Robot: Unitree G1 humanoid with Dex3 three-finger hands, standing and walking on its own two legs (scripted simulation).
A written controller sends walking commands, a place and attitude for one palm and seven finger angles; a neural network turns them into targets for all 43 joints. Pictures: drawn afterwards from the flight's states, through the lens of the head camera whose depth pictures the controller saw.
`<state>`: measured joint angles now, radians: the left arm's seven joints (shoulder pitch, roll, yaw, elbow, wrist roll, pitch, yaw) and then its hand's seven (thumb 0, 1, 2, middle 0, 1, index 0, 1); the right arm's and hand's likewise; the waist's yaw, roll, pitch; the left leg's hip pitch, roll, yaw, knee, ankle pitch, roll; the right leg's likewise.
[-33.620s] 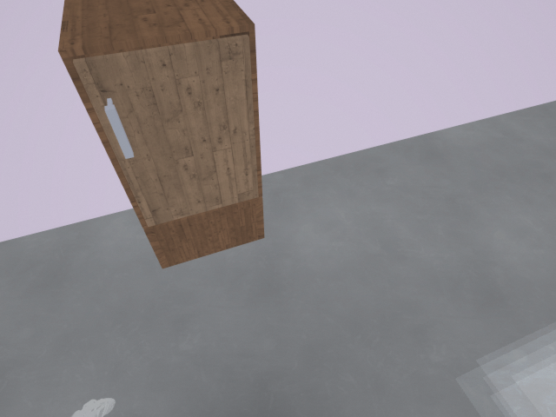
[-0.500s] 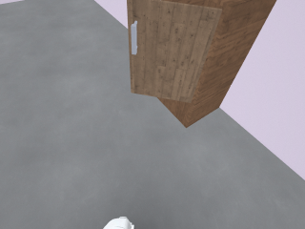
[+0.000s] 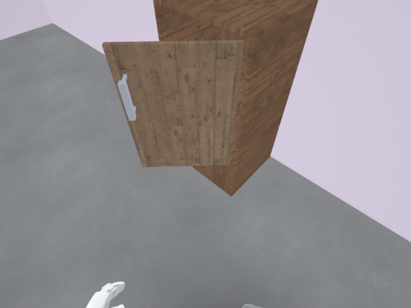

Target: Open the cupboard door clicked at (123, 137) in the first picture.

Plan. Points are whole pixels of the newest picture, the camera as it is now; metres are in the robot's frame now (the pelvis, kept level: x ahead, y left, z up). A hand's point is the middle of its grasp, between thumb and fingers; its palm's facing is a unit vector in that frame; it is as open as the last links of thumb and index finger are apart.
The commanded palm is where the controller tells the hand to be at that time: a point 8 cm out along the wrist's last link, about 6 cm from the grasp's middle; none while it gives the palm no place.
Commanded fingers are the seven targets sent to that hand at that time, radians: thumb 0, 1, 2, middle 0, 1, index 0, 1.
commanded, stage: take the last steps up to it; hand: left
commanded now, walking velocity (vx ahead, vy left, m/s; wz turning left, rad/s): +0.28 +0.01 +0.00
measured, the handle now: (128, 97) +0.75 +0.25 -0.04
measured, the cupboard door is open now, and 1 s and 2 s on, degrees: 44 44 44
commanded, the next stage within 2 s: come to a stop and stand still in 0.36 s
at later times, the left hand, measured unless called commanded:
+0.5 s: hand out of the picture +0.12 +0.20 -0.19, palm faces +0.08 -0.99 -0.14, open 7.3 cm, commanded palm none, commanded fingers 0.00 0.90 0.90 -0.20 -0.30 -0.20 -0.30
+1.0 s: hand (131, 266) +0.25 +0.18 -0.16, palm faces +0.01 -0.97 -0.26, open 7.4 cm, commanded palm none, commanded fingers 0.00 0.90 0.90 -0.20 -0.30 -0.20 -0.30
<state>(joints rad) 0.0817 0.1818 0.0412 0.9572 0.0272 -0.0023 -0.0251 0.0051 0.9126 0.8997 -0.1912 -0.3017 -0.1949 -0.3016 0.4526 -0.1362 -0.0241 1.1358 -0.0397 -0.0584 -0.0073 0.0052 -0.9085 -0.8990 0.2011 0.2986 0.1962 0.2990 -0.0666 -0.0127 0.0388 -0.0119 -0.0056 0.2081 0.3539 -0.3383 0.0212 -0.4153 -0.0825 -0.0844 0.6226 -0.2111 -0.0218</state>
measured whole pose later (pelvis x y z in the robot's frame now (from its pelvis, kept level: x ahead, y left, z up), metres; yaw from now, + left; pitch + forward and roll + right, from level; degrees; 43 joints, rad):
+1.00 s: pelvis +0.18 -0.01 +0.00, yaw +1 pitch +0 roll +0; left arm 0.18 0.19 0.03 1.02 0.02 0.01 0.03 0.00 0.91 0.90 -0.19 -0.30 -0.20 -0.30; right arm 0.23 -0.21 -0.06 1.06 -0.01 0.05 -0.02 0.01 -0.91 -0.90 0.20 0.30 0.20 0.30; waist -0.03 0.02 0.06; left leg -0.33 0.01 0.05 0.70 -0.44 -0.03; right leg -0.21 -0.03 -0.04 0.53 -0.32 -0.01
